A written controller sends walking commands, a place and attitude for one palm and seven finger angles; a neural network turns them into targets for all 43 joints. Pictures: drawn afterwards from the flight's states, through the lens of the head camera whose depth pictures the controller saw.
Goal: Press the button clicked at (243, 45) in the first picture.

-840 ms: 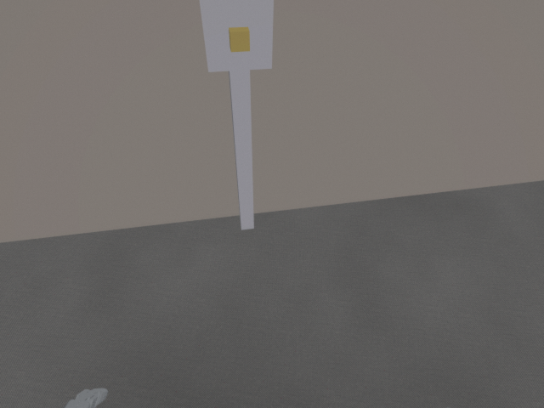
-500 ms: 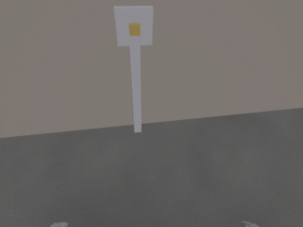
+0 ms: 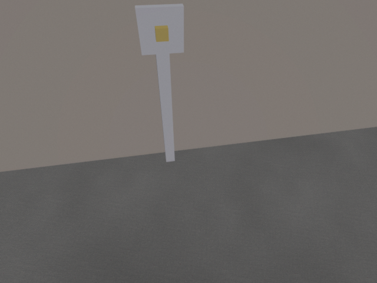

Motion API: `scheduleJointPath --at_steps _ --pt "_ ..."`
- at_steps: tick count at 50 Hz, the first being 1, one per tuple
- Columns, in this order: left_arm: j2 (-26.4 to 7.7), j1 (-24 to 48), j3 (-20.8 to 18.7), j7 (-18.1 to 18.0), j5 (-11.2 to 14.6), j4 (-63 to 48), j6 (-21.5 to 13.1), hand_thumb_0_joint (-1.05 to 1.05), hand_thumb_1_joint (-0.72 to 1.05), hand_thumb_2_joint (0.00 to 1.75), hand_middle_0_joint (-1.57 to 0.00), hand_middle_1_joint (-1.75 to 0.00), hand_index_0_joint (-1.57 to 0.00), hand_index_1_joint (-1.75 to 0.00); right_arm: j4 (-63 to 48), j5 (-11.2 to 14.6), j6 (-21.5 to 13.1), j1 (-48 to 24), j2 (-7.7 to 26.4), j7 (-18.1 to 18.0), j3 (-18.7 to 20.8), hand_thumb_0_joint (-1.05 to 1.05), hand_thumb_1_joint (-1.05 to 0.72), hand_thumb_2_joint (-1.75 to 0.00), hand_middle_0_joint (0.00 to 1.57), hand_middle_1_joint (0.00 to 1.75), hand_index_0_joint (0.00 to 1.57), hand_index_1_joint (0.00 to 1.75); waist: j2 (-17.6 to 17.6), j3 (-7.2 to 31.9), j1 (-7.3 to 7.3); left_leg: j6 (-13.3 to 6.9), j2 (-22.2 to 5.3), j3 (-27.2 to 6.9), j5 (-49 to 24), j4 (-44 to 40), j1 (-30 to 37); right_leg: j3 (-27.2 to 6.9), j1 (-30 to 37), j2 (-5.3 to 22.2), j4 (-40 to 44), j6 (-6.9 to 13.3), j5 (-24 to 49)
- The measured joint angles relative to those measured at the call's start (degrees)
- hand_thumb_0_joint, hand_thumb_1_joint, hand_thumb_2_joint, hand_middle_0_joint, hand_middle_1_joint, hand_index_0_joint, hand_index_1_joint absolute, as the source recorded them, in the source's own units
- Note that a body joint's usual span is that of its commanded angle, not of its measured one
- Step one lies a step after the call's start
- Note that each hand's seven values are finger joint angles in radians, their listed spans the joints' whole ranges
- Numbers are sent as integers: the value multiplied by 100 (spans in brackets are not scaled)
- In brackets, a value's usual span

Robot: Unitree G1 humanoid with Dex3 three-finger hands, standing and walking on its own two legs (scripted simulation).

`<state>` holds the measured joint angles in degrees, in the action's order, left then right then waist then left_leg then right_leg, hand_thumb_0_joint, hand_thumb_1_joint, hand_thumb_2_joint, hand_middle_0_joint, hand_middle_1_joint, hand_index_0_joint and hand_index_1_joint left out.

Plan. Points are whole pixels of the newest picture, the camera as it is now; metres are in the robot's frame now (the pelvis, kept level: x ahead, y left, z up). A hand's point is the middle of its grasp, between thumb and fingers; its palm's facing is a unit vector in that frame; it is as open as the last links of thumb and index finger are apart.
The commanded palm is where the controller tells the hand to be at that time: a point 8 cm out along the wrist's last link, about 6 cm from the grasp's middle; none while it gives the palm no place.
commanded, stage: look at it before walking up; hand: left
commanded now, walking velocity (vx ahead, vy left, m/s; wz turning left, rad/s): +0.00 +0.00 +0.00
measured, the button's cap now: (161, 33) +0.96 +0.17 +0.10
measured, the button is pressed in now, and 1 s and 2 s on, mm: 0 0 0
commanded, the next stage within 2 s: walk to a spot facing it in 0.60 s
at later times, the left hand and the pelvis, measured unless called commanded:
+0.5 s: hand out of the picture +0.07 +0.24 -0.16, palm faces -0.03 -0.94 -0.33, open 7.4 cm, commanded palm none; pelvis +0.00 -0.01 +0.00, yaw +0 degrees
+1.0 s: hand out of the picture +0.06 +0.21 -0.18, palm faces -0.12 -0.95 -0.29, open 7.4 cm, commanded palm none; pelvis -0.01 -0.01 -0.01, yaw -8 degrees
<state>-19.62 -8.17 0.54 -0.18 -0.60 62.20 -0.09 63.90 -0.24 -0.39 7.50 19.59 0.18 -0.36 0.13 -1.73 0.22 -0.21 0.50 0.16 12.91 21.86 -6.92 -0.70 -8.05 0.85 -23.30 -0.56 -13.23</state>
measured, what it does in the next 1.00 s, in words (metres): stands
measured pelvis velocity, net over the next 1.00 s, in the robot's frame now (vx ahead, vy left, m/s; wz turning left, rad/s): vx -0.01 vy -0.01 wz -0.14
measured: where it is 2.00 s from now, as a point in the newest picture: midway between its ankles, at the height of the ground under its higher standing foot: outside the picture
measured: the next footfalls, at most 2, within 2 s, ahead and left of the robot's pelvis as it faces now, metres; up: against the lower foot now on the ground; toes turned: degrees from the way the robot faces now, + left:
left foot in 1.54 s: +0.15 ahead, +0.09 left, +0.00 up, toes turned -21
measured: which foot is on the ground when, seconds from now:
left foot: down 0.00-1.00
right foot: down 0.00-1.00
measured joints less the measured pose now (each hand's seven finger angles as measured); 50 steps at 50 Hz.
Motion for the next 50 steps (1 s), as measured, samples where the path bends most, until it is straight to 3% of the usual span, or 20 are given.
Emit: scheduleJointPath --at_steps 39,47,50 --pt "-3 -10 -6 5 -6 -7 -24 1 91 90 -20 -29 -20 -30 -10 -3 -10 -106 -33 -8 12 1 -90 -90 20 30 20 30 39 -16 41 39 -75 66 -59 -88 2 -65 -11 -75 137 31 118" --pt "214 -278 -122 -9 -30 -386 272 1 91 90 -20 -29 -20 -30 -523 -24 123 -73 -391 -104 124 1 -90 -90 20 30 20 30 125 -118 102 43 -175 521 309 576 -351 -469 -693 -196 -827 28 -189" --pt "356 -391 -181 37 -38 -546 346 1 91 90 -20 -29 -20 -30 -679 -33 151 -20 -545 -91 166 1 -90 -90 20 30 20 30 138 -238 146 56 -252 754 491 895 -440 -225 -1077 -139 -1778 9 -759"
